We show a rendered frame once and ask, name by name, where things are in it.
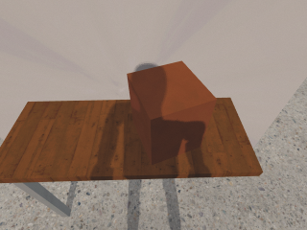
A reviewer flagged carton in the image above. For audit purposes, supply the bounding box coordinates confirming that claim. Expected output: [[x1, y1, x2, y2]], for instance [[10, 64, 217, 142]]
[[127, 60, 217, 165]]

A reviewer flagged table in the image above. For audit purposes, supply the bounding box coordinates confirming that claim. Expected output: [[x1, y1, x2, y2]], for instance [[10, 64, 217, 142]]
[[0, 98, 263, 218]]

